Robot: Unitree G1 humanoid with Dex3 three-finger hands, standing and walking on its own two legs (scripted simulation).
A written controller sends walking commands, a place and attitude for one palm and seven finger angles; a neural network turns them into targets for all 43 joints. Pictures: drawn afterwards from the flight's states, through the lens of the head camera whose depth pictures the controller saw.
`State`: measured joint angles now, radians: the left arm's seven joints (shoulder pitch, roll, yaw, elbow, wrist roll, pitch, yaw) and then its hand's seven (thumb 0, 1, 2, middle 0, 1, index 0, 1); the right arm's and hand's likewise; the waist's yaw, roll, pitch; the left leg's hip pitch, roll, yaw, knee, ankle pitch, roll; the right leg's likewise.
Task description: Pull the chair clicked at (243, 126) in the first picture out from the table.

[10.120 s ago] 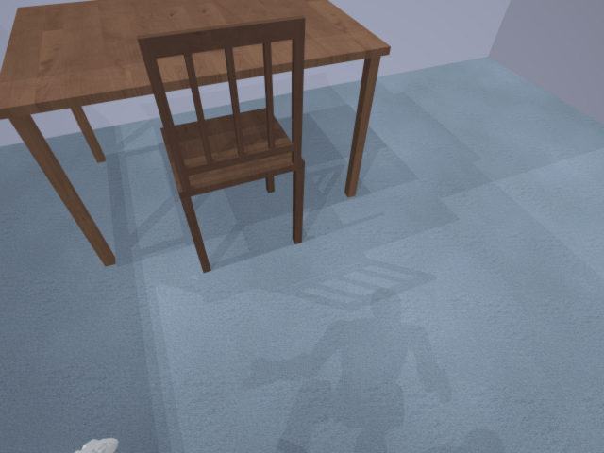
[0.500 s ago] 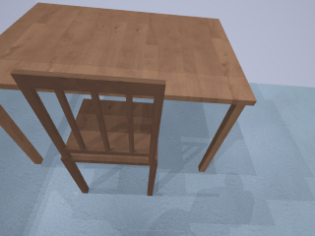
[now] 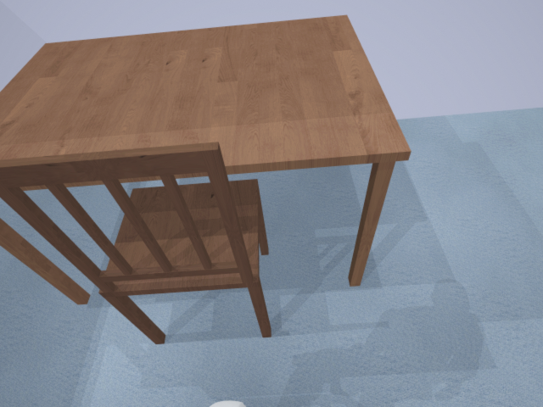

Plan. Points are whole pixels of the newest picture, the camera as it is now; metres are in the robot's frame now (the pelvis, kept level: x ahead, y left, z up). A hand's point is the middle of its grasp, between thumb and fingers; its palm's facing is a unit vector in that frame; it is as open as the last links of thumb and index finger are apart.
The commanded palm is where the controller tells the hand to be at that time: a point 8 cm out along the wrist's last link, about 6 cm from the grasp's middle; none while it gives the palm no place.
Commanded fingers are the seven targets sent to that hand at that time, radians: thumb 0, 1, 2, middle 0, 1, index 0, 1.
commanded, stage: come to a stop and stand still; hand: left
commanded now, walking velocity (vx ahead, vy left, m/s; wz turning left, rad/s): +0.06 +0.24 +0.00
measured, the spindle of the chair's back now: (143, 231) +0.45 +0.31 -0.07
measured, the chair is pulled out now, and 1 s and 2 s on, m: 0.00 0.00 0.00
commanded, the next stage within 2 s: look again from close up in 0.72 s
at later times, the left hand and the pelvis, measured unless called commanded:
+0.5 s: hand out of the picture -0.05 +0.24 -0.18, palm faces +0.09 -0.97 -0.21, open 7.4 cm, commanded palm none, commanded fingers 0.00 0.90 0.90 -0.20 -0.30 -0.20 -0.30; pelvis -0.03 +0.05 +0.01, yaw +1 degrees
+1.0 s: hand out of the picture -0.04 +0.23 -0.17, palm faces +0.00 -0.98 -0.20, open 7.3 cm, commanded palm none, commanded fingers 0.00 0.90 0.90 -0.20 -0.30 -0.20 -0.30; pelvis -0.04 +0.06 +0.00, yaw +0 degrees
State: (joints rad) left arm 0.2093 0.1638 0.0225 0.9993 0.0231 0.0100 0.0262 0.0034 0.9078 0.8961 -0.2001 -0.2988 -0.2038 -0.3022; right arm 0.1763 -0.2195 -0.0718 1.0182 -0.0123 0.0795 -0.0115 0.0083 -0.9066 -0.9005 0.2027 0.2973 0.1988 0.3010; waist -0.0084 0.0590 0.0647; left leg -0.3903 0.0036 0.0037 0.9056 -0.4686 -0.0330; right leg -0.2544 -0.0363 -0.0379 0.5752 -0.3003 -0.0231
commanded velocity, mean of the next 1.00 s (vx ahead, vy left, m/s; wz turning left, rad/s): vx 0.01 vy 0.02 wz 0.00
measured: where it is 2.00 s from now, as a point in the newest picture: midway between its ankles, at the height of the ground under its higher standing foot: outside the picture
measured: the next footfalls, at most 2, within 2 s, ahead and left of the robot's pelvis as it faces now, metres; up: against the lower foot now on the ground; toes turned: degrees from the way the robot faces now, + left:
left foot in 0.38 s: -0.03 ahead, +0.17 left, +0.00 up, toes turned +2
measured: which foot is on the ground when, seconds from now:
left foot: up 0.00-0.36, down 0.38-1.00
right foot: down 0.00-1.00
